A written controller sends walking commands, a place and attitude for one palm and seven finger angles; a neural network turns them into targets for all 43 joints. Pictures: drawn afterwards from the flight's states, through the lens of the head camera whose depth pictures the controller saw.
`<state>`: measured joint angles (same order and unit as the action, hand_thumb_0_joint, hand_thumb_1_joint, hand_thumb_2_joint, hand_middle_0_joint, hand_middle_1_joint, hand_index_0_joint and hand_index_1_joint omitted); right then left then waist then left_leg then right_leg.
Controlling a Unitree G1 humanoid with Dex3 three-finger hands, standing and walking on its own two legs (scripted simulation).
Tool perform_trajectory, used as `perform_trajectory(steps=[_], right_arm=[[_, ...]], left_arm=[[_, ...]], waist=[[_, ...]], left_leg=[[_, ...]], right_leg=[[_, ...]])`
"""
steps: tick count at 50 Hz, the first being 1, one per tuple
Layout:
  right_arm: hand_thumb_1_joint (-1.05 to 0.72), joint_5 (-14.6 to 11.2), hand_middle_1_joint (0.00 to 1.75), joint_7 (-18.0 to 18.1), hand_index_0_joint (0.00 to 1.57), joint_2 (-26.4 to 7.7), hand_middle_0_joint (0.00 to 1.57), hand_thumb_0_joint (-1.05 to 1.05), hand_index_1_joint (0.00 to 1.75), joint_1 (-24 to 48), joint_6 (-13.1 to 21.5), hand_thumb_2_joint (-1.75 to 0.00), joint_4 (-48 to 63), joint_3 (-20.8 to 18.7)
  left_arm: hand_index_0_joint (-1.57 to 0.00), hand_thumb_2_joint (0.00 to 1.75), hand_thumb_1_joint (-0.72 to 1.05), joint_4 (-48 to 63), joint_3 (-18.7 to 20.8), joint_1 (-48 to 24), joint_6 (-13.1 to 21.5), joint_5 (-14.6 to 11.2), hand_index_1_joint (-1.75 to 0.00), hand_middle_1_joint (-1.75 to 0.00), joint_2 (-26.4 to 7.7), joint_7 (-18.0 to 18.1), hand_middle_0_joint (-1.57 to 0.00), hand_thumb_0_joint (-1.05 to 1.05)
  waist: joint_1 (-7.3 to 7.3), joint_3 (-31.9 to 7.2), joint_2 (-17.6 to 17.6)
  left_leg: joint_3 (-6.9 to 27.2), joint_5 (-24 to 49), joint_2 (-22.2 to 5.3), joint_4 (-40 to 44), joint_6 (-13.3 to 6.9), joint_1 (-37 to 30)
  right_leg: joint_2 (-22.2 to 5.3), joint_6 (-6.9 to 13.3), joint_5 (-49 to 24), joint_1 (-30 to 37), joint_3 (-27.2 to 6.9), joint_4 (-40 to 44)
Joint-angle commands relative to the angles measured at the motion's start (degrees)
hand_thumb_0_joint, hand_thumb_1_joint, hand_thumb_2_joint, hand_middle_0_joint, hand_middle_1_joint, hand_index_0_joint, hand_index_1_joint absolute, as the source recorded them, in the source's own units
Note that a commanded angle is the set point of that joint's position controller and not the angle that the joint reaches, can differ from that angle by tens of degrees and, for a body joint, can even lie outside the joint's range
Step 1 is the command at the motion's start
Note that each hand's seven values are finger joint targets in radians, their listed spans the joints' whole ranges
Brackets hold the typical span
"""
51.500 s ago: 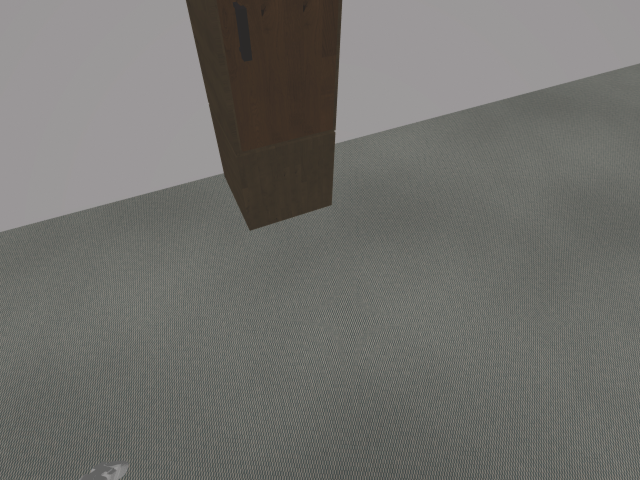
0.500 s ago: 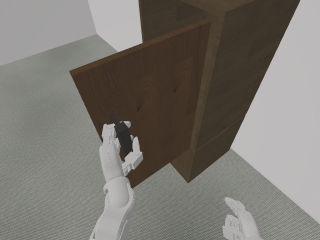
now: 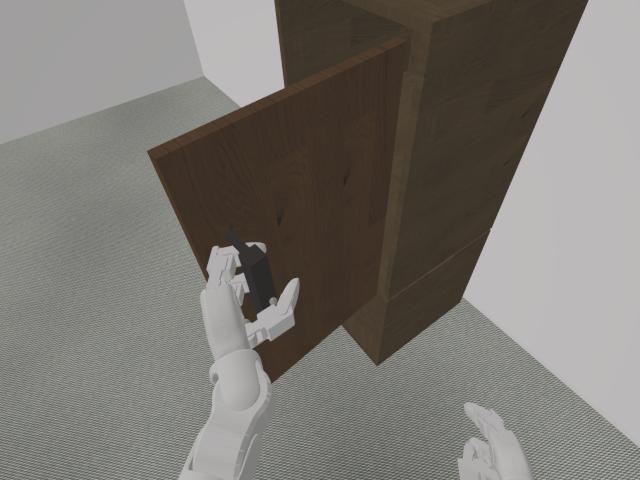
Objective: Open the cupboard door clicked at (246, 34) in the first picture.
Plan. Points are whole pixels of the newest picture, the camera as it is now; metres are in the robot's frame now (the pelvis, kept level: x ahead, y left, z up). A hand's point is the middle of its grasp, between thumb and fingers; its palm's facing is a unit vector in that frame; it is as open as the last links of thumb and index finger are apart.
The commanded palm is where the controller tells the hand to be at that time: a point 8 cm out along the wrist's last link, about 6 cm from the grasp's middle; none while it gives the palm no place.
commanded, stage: open thumb and fingers to let go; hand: left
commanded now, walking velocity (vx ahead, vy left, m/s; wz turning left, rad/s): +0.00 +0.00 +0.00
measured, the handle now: (251, 277) +0.35 +0.11 +0.07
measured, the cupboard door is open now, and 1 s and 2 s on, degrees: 96 97 98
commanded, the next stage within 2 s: slide the hand sideways off the handle in 0.52 s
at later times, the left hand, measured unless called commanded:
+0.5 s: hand (279, 295) +0.32 +0.07 +0.08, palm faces +0.33 -0.94 -0.03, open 14.9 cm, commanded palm +0.27 +0.11 +0.07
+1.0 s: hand (274, 321) +0.28 +0.07 +0.08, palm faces -0.12 -0.99 +0.01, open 16.3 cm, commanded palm +0.25 +0.13 +0.07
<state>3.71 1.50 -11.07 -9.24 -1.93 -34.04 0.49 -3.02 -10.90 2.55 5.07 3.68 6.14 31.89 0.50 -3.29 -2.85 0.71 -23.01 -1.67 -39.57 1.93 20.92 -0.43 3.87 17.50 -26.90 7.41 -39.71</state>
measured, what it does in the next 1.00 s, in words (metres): stands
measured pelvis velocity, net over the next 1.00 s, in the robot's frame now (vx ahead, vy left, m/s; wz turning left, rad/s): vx -0.02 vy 0.03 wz -0.03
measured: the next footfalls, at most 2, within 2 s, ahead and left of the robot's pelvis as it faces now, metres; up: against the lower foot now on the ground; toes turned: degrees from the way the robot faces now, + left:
none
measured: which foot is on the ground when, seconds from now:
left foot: down 0.00-1.00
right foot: down 0.00-1.00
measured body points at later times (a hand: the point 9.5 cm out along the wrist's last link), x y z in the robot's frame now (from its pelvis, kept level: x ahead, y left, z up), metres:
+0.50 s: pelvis -0.01 +0.02 +0.00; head +0.00 +0.00 +0.45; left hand +0.29 +0.12 +0.09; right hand +0.16 -0.19 -0.11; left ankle -0.03 +0.14 -0.72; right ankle +0.03 -0.07 -0.72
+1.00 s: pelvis -0.02 +0.03 +0.00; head +0.00 +0.01 +0.45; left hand +0.28 +0.13 +0.08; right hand +0.14 -0.18 -0.10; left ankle -0.03 +0.15 -0.72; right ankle +0.03 -0.07 -0.72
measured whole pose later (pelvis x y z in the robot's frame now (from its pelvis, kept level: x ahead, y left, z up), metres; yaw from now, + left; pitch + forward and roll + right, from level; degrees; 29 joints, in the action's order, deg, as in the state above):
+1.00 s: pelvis -0.02 +0.03 +0.00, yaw -2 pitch +4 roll +1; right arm 0.1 0.7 -11.8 -14.1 5.7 -31.6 2.7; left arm -8.0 -11.0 -1.7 9.3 -3.7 -0.4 5.1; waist 0.9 -2.3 -2.0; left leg -2.4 -22.6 0.7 -41.2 -0.8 22.6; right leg -2.5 1.3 15.9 -29.5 4.0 -41.3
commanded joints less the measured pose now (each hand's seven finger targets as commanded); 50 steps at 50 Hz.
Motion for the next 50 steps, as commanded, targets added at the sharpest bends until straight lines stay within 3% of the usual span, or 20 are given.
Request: perform_trajectory(steps=[1, 5, 7, 8, 12, 13, 21, 25, 31, 32, 33, 34, 36, 38, 40, 41, 42, 45, 49, 50], right_arm=[[-0.9, 0.0, 0.3, 0.5, 0.2, -3.7, 0.2, 0.0, 0.3, 6.5, 3.2, -0.9, 8.5, -1.0], [-0.9, -0.1, 0.3, 0.5, 0.2, -3.7, 0.2, 0.0, 0.3, 6.4, 3.3, -0.9, 8.3, -1.1], [-0.9, -0.1, 0.3, 0.4, 0.2, -3.8, 0.2, 0.0, 0.3, 6.7, 3.5, -0.9, 8.2, -0.9], [-0.9, -0.1, 0.3, 0.5, 0.2, -3.8, 0.2, 0.0, 0.3, 6.6, 3.5, -0.9, 8.0, -1.0], [-0.9, -0.1, 0.3, 0.0, 0.2, -3.7, 0.2, 0.0, 0.3, 6.3, 3.5, -0.9, 7.9, -1.1], [-0.9, -0.1, 0.3, -0.2, 0.2, -3.8, 0.2, 0.0, 0.3, 6.0, 3.6, -0.9, 7.9, -1.2], [-0.9, 0.0, 0.3, -0.8, 0.2, -3.9, 0.2, 0.0, 0.3, 6.3, 3.5, -0.9, 7.6, -1.1], [-0.9, 0.0, 0.3, -0.7, 0.2, -4.0, 0.2, 0.0, 0.3, 6.7, 3.3, -0.9, 7.0, -1.0], [-0.9, -0.1, 0.3, -0.7, 0.2, -3.8, 0.2, 0.0, 0.3, 7.2, 3.0, -0.9, 6.8, -0.8], [-0.9, -0.2, 0.3, -0.4, 0.2, -5.4, 0.2, 0.0, 0.3, 2.3, 2.9, -0.9, 5.1, -0.7], [-0.9, -0.7, 0.3, 0.4, 0.2, -5.4, 0.2, 0.0, 0.3, 1.9, 3.5, -0.9, 7.0, -0.7], [-0.9, -0.9, 0.3, 1.0, 0.2, -5.4, 0.2, 0.0, 0.3, 1.7, 3.9, -0.9, 7.5, -0.6], [-0.9, -2.2, 0.3, 1.5, 0.2, -5.6, 0.2, 0.0, 0.3, 1.1, 5.4, -0.9, 8.7, -0.1], [-0.9, -3.5, 0.3, 1.9, 0.2, -5.5, 0.2, 0.0, 0.3, 1.5, 7.2, -0.9, 9.7, 0.5], [-0.9, -4.4, 0.3, 1.8, 0.2, -5.7, 0.2, 0.0, 0.3, 2.5, 8.9, -0.9, 10.4, 0.8], [-0.9, -4.5, 0.3, 1.5, 0.2, -5.8, 0.2, 0.0, 0.3, 2.3, 9.7, -0.9, 10.3, 0.8], [-0.9, -4.4, 0.3, 1.1, 0.2, -5.9, 0.2, 0.0, 0.3, 2.1, 10.3, -0.9, 10.4, 0.7], [-0.9, -3.8, 0.3, -0.3, 0.2, -6.3, 0.2, 0.0, 0.3, 1.2, 11.1, -0.9, 11.2, 0.1], [-0.9, -3.4, 0.3, -1.2, 0.2, -6.1, 0.2, 0.0, 0.3, 1.3, 10.9, -0.9, 12.4, 0.2], [-0.9, -3.5, 0.3, -1.2, 0.2, -6.3, 0.2, 0.0, 0.3, 1.4, 10.6, -0.9, 12.3, 0.1]], left_arm=[[-0.32, 0.42, -0.22, 10.7, -0.4, -15.7, 4.6, 1.2, -1.23, -1.23, 1.7, -0.9, -0.32, 0.0], [-0.3, 0.3, -0.5, 9.1, -0.2, -17.8, 4.7, 1.4, -1.2, -1.2, 2.0, -0.3, -0.3, 0.0], [-0.3, 0.3, -0.5, 7.1, -1.0, -20.2, 4.6, 1.3, -1.2, -1.2, 3.4, 0.3, -0.3, 0.0], [-0.29, 0.3, -0.5, 6.1, -0.1, -20.9, 4.5, 1.3, -1.15, -1.15, 2.7, 0.6, -0.29, 0.0], [-0.26, 0.3, -0.5, 4.6, -2.1, -22.7, 4.2, 2.3, -0.95, -0.95, 5.2, 1.9, -0.26, 0.0], [-0.25, 0.3, -0.5, 4.1, -2.5, -23.0, 4.1, 2.4, -0.9, -0.9, 5.9, 2.1, -0.25, 0.0], [-0.18, 0.3, -0.5, 3.4, -3.2, -25.5, 3.4, 2.5, -0.5, -0.5, 6.8, 3.7, -0.18, 0.0], [-0.15, 0.3, -0.5, 2.2, -3.2, -28.2, 3.0, 2.8, -0.3, -0.3, 6.9, 4.5, -0.15, 0.0], [-0.15, 0.3, -0.5, 1.4, -3.6, -30.4, 2.5, 2.7, -0.3, -0.3, 7.4, 4.9, -0.15, 0.0], [-0.15, 0.3, -0.5, 0.8, -14.6, -28.3, 4.5, 7.4, -0.3, -0.3, 3.1, -7.4, -0.15, 0.0], [-0.15, 0.3, -0.5, 3.7, -9.9, -32.3, 7.1, 5.5, -0.3, -0.3, -1.5, -13.6, -0.15, 0.0], [-0.15, 0.3, -0.5, 5.5, -9.6, -33.3, 8.8, 4.5, -0.3, -0.3, -3.2, -18.5, -0.15, 0.0], [-0.15, 0.3, -0.5, 5.5, -10.5, -33.1, 10.1, 0.8, -0.3, -0.3, -3.4, -27.6, -0.15, 0.0], [-0.15, 0.3, -0.5, 4.4, -8.1, -32.5, 9.3, -5.7, -0.3, -0.3, -2.8, -32.7, -0.15, 0.0], [-0.15, 0.3, -0.5, 3.2, -5.7, -29.3, 8.0, -9.9, -0.3, -0.3, -1.4, -33.2, -0.15, 0.0], [-0.15, 0.3, -0.5, 3.3, -4.7, -28.5, 7.9, -10.9, -0.3, -0.3, -1.3, -32.4, -0.15, 0.0], [-0.15, 0.3, -0.5, 3.5, -3.4, -25.7, 7.8, -11.2, -0.3, -0.3, -1.7, -31.4, -0.15, 0.0], [-0.15, 0.3, -0.5, 6.7, -1.0, -19.8, 8.3, -8.8, -0.3, -0.3, -4.7, -28.2, -0.15, 0.0], [-0.15, 0.3, -0.5, 11.5, -0.7, -14.4, 8.6, -6.2, -0.3, -0.3, -6.3, -26.9, -0.15, 0.0], [-0.15, 0.3, -0.5, 11.4, 0.7, -12.4, 8.3, -5.6, -0.3, -0.3, -8.3, -26.8, -0.15, 0.0]], waist=[[-0.54, -11.5, 8.8], [-0.07, -12.1, 8.0], [-0.5, -10.8, 8.7], [-0.4, -10.9, 8.3], [-0.35, -12.4, 6.4], [-0.51, -12.4, 7.4], [-0.13, -12.8, 6.1], [-0.6, -12.3, 7.4], [-0.58, -13.1, 7.3], [-4.8, -9.7, 11.0], [-3.78, -13.0, 9.1], [-3.34, -15.3, 6.2], [-3.54, -15.2, 2.3], [-3.44, -13.5, 3.6], [-2.16, -10.6, 5.5], [-2.16, -10.0, 5.5], [-1.07, -9.9, 6.7], [0.66, -12.2, 8.3], [1.05, -11.0, 6.6], [1.35, -10.2, 6.9]], left_leg=[[-0.6, 8.3, 2.9, 2.7, -2.7, 3.7], [-0.6, 8.3, 2.9, 3.4, -2.6, 3.3], [-0.5, 7.3, 2.8, 3.8, -2.7, 3.5], [-0.6, 7.1, 2.8, 3.9, -2.6, 3.6], [-0.6, 8.7, 2.4, 4.5, -2.4, 2.6], [-0.5, 9.1, 2.3, 4.5, -2.4, 2.9], [-0.2, 10.2, 1.9, 4.5, -1.9, 3.1], [0.1, 8.7, 2.0, 4.3, -2.0, 3.5], [0.2, 7.4, 2.3, 4.2, -2.0, 4.1], [0.0, 7.9, 2.1, 3.6, -3.1, 2.9], [-0.2, 8.6, 2.6, 3.3, -3.5, 3.5], [-0.2, 9.3, 2.6, 3.1, -3.5, 2.1], [0.0, 8.9, 2.8, 3.2, -3.2, 1.0], [0.8, 6.6, 2.7, 4.2, -2.9, 1.6], [1.6, 4.2, 2.5, 5.6, -2.4, 2.7], [1.8, 3.5, 2.4, 6.0, -2.2, 2.9], [1.8, 3.6, 2.3, 6.3, -2.0, 3.2], [1.3, 7.2, 2.1, 6.5, -1.9, 3.3], [0.0, 7.7, 2.0, 6.4, -2.0, 4.1], [-0.1, 7.0, 1.9, 6.4, -2.0, 4.7]], right_leg=[[-3.6, -3.1, -4.0, 12.7, -10.4, 10.5], [-3.1, -2.6, -2.6, 12.1, -9.2, 10.1], [-2.8, -2.7, -0.6, 10.6, -8.4, 9.9], [-2.7, -2.6, -0.1, 10.4, -8.2, 9.8], [-1.9, -2.0, -2.5, 9.7, -6.2, 7.7], [-1.7, -2.0, -3.2, 9.4, -5.6, 7.1], [-1.1, -1.6, -4.1, 8.4, -4.5, 5.4], [-1.0, -1.8, -1.8, 7.1, -4.7, 5.8], [-1.1, -1.8, -0.4, 6.8, -4.8, 5.6], [-1.3, -1.7, -5.7, 5.6, -5.9, 4.9], [-1.6, -1.7, -8.1, 7.2, -6.0, 4.0], [-1.7, -1.6, -9.4, 8.4, -6.5, 3.3], [-1.7, -1.3, -9.5, 8.1, -6.3, 2.8], [-1.2, -1.6, -6.8, 8.1, -5.8, 3.9], [-0.7, -1.8, -2.3, 7.1, -4.7, 4.8], [-0.7, -2.0, -1.1, 6.4, -4.4, 4.7], [-0.7, -2.0, -0.7, 6.6, -4.1, 4.6], [-0.8, -2.1, -3.7, 8.7, -4.2, 3.8], [-1.1, -2.0, -5.1, 9.5, -5.0, 3.7], [-1.0, -1.9, -4.1, 9.5, -5.3, 4.0]])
